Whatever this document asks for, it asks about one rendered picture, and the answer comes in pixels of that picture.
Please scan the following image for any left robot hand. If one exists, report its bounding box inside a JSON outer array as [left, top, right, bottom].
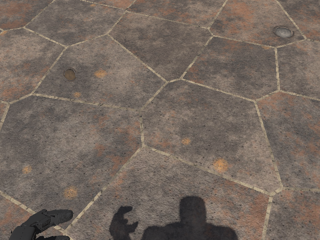
[[9, 209, 74, 240]]

